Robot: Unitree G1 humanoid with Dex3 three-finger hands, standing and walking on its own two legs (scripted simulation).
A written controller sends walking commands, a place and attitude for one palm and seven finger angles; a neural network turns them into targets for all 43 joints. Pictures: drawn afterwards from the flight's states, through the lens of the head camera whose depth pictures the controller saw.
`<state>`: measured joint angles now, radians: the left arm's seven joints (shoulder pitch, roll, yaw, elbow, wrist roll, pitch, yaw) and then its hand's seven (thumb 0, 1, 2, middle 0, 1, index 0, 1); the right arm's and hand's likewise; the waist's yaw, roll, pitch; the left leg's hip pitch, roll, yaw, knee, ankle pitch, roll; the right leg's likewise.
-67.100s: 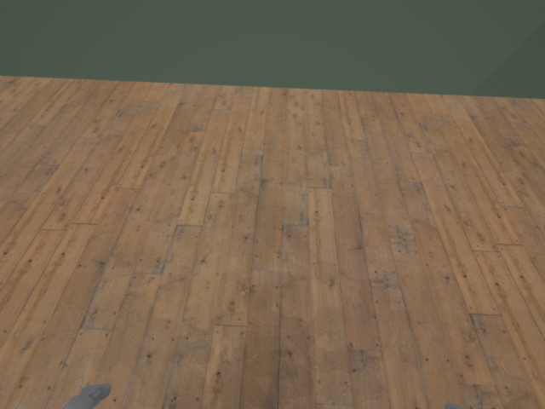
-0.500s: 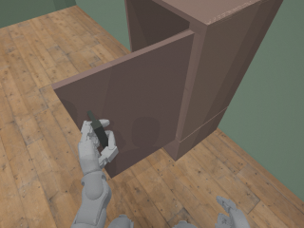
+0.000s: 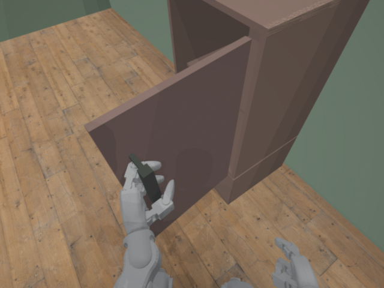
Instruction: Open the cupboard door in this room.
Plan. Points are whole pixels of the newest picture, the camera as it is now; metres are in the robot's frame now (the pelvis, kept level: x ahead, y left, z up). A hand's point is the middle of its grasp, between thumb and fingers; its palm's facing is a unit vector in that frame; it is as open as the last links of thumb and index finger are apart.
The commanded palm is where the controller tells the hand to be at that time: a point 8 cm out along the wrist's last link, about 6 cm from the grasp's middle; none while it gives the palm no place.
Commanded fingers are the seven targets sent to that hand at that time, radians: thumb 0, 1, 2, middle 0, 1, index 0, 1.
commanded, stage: open thumb and fingers to let go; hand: left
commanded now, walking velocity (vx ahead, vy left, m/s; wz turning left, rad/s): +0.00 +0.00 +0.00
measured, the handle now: (146, 180) +0.33 +0.11 +0.04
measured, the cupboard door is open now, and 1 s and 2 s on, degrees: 96 97 97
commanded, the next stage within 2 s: slide the hand sideways off the handle in 0.56 s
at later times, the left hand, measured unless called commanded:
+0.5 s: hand (163, 197) +0.29 +0.07 +0.04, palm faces +0.25 -0.97 -0.01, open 14.7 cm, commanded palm +0.25 +0.12 +0.04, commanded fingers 0.00 -0.50 0.30 -0.16 -0.35 -0.16 -0.35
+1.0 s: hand (156, 213) +0.25 +0.08 +0.05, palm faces -0.16 -0.98 +0.07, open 16.2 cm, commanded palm +0.23 +0.14 +0.04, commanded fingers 0.00 -0.50 0.30 -0.15 -0.30 -0.15 -0.30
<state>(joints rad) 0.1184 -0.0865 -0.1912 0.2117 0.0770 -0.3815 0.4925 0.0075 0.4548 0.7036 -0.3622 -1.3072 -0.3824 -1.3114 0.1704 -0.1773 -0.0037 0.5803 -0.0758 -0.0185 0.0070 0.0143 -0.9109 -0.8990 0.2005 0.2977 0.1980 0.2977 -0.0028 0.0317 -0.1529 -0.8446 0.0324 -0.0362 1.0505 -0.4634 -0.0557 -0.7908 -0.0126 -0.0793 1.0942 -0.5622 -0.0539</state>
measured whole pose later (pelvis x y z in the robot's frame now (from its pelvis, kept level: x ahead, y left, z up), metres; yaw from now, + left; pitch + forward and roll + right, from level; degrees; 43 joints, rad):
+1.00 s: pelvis -0.02 +0.04 +0.00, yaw -1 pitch +13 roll -1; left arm 0.13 0.02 -0.22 0.13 -0.08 -0.33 0.04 -0.01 -0.50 0.30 -0.15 -0.33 -0.18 -0.35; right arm 0.23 -0.23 0.01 0.49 -0.01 -0.04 0.00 0.02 -0.91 -0.90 0.20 0.30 0.20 0.30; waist -0.01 0.05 -0.13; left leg -0.86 0.02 0.00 1.10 -0.46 0.00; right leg -0.79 -0.03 -0.04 1.10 -0.53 0.00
